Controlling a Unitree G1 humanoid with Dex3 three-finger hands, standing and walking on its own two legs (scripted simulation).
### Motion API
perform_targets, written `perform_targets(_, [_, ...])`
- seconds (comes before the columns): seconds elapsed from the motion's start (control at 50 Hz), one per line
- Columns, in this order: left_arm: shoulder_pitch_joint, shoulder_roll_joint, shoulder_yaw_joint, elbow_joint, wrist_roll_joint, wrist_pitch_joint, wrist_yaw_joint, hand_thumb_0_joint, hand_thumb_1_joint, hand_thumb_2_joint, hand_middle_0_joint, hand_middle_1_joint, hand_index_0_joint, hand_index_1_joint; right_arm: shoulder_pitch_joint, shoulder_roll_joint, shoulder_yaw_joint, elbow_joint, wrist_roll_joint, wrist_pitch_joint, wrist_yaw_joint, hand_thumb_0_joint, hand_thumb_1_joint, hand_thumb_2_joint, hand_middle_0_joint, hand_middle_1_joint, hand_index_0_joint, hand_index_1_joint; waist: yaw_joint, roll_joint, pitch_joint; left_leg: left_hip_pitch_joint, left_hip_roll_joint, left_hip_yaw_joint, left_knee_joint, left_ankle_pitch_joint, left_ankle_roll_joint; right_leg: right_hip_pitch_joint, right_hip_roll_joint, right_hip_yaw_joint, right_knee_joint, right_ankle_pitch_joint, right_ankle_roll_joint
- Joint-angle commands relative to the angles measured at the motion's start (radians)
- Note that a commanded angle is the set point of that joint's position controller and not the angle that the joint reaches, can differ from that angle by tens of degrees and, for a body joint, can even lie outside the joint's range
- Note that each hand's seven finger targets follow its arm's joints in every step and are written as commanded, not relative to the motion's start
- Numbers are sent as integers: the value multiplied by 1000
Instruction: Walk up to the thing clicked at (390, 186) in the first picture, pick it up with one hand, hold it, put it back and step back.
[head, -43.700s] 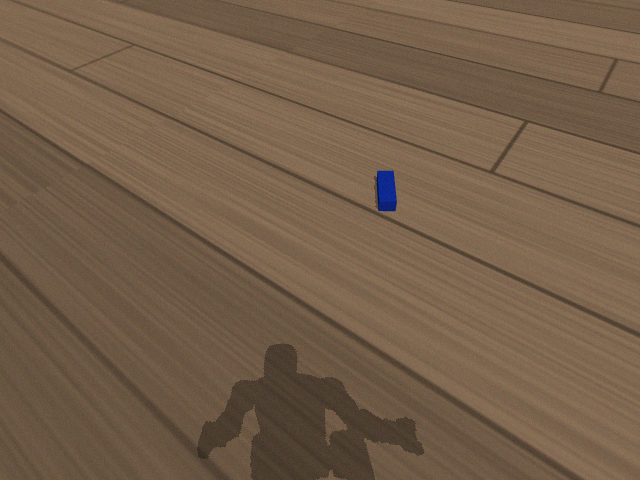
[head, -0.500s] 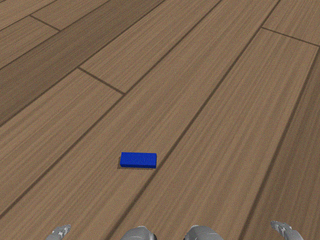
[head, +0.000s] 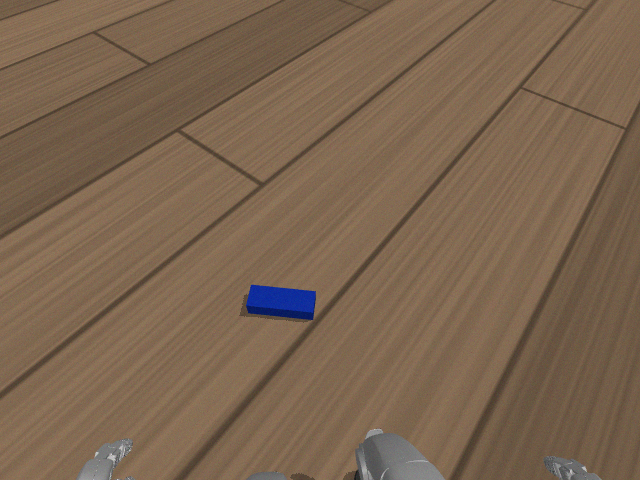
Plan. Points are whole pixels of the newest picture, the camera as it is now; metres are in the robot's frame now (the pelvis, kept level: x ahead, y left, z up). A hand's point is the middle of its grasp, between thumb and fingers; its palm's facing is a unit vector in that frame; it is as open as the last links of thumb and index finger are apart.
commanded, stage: step back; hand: left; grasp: from above
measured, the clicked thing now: (282, 302) +0.69 +0.13 -0.73
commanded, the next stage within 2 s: none
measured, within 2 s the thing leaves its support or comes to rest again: neither
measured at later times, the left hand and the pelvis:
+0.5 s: hand out of the picture -0.08 +0.22 -0.12, palm faces -0.08 -0.90 -0.43, open 7.4 cm; pelvis -0.16 -0.05 +0.01, yaw -5 degrees
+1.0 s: hand out of the picture -0.24 +0.20 -0.15, palm faces -0.05 -0.91 -0.40, open 7.4 cm; pelvis -0.34 -0.07 -0.01, yaw -4 degrees
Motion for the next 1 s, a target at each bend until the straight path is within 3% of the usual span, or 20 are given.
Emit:
perform_targets(0.0, [89, 182, 71, -55, -15, -26, 4, 0, 900, 900, -200, -300, -200, -300, -141, -262, -73, -119, -12, -37, -25, 0, -900, -900, 200, 300, 200, 300, 68, 189, -141, -41, 260, -194, -274, 370, 182, -24, 43, 98, 357, 8, -11])
perform_targets(0.18, [82, 163, 60, -68, -4, -42, -6, 0, 900, 900, -200, -300, -200, -300, 25, -267, -89, -122, 2, -27, -30, 0, -900, -900, 200, 300, 200, 300, -32, 231, -265, 243, 265, -157, -141, 464, 227, 32, -48, -13, -87, -30, 58])
perform_targets(0.26, [239, 158, 64, 21, 0, -48, -14, 0, 900, 900, -200, -300, -200, -300, -62, -306, -98, -155, 9, 2, -24, 0, -900, -900, 200, 300, 200, 300, 35, 276, -288, 40, 240, -120, -78, 323, 160, 294, -58, -121, -475, 188, 12])
perform_targets(0.28, [280, 168, 68, 40, 7, -51, -12, 0, 900, 900, -200, -300, -200, -300, -82, -290, -91, -160, 17, 8, -22, 0, -900, -900, 200, 300, 200, 300, 55, 246, -284, -25, 214, -111, -50, 232, 123, 339, -59, -106, -529, 242, -8])
perform_targets(0.3, [255, 221, 82, 28, 22, -54, -14, 0, 900, 900, -200, -300, -200, -300, -67, -251, -83, -163, 24, 11, -20, 0, -900, -900, 200, 300, 200, 300, 40, 108, -249, -172, 132, -89, 40, 75, 61, 359, -143, 73, -540, 203, -44])
perform_targets(0.32, [213, 316, 106, -11, 23, -53, -18, 0, 900, 900, -200, -300, -200, -300, -98, -197, -71, -190, 32, 7, -24, 0, -900, -900, 200, 300, 200, 300, 61, -163, -192, -324, -62, -33, 224, -180, -7, 271, -341, 356, -632, 155, -150])
perform_targets(0.34, [96, 407, 118, -56, 32, -52, -12, 0, 900, 900, -200, -300, -200, -300, -110, -233, -89, -176, 25, 9, -43, 0, -900, -900, 200, 300, 200, 300, 85, -279, -135, -235, -64, -87, 481, -305, -32, 9, -512, 527, -707, 140, -302])
perform_targets(0.36, [30, 362, 109, -80, 21, -56, -6, 0, 900, 900, -200, -300, -200, -300, -86, -267, -102, -156, 30, 9, -42, 0, -900, -900, 200, 300, 200, 300, 45, -223, -77, -165, -25, -156, 566, -272, -23, -122, -512, 492, -718, 133, -289])
perform_targets(0.42, [-70, 225, 78, -95, 18, -60, 2, 0, 900, 900, -200, -300, -200, -300, 28, -214, -72, -90, 42, 4, -35, 0, -900, -900, 200, 300, 200, 300, -41, -109, -97, -229, -118, -141, 606, -126, -19, 68, -261, 71, -549, 464, -143])
perform_targets(0.52, [73, 191, 75, -95, 27, -56, 19, 0, 900, 900, -200, -300, -200, -300, 9, -190, -51, -115, 33, -17, -42, 0, -900, -900, 200, 300, 200, 300, 58, -137, -208, -296, -62, -74, 335, -206, -45, 429, -288, 88, -450, 667, -184])
perform_targets(0.6, [74, 203, 67, -106, 8, -38, 21, 0, 900, 900, -200, -300, -200, -300, 74, -183, -58, -96, 15, -28, -38, 0, -900, -900, 200, 300, 200, 300, 50, -153, -290, -143, 2, 5, -52, -109, -22, 493, -323, 103, -321, 801, -177])
perform_targets(0.64, [48, 207, 55, -122, -4, -21, 12, 0, 900, 900, -200, -300, -200, -300, 125, -199, -72, -69, 8, -27, -35, 0, -900, -900, 200, 300, 200, 300, 22, -108, -290, 14, -1, 11, -269, 158, -4, 358, -280, 80, -275, 675, -124])
perform_targets(0.66, [55, 178, 45, -131, -6, -18, 8, 0, 900, 900, -200, -300, -200, -300, 116, -256, -88, -74, -4, -27, -35, 0, -900, -900, 200, 300, 200, 300, 28, 15, -301, 106, 123, -166, -252, 260, 41, 198, -214, 45, -221, 478, -71])
perform_targets(0.68, [55, 147, 37, -136, -12, -20, 7, 0, 900, 900, -200, -300, -200, -300, 72, -347, -107, -92, -10, -21, -30, 0, -900, -900, 200, 300, 200, 300, 35, 229, -275, 163, 315, -404, -259, 416, 145, -10, -50, -68, -53, 130, -21])
perform_targets(0.7, [-31, 185, 59, -141, -11, -20, 21, 0, 900, 900, -200, -300, -200, -300, 48, -407, -113, -111, -7, -21, -24, 0, -900, -900, 200, 300, 200, 300, -30, 297, -239, -28, 449, -508, -285, 442, 298, 38, -18, -17, 140, -172, 2])
perform_targets(0.72, [-41, 206, 61, -132, -3, -19, 23, 0, 900, 900, -200, -300, -200, -300, -5, -393, -115, -114, -9, -28, -32, 0, -900, -900, 200, 300, 200, 300, -14, 270, -193, -114, 468, -508, -290, 430, 319, 70, -51, 65, 243, -163, -2])
perform_targets(0.78, [57, 189, 59, -73, -19, -22, 6, 0, 900, 900, -200, -300, -200, -300, -77, -262, -71, -135, -10, -27, -36, 0, -900, -900, 200, 300, 200, 300, 53, 165, -197, -38, 269, -174, -190, 558, 218, 35, 12, 47, 336, -30, -6])
perform_targets(0.9, [72, 154, 40, -52, -11, -56, 5, 0, 900, 900, -200, -300, -200, -300, -23, -257, -76, -131, -4, 5, -24, 0, -900, -900, 200, 300, 200, 300, 4, 289, -214, 141, 238, -151, -89, 508, 202, 82, -77, -66, -221, -12, 28])
perform_targets(0.96, [168, 157, 42, 17, -3, -77, 17, 0, 900, 900, -200, -300, -200, -300, -55, -274, -75, -132, 16, 36, -11, 0, -900, -900, 200, 300, 200, 300, 32, 256, -307, 118, 179, -90, 43, 442, 133, 271, -46, -163, -610, 291, 19])
perform_targets(0.98, [169, 203, 52, 34, 9, -82, 19, 0, 900, 900, -200, -300, -200, -300, -54, -232, -62, -134, 26, 37, -10, 0, -900, -900, 200, 300, 200, 300, 27, 184, -300, -24, 136, -103, 87, 278, 95, 348, -96, -48, -576, 349, 4])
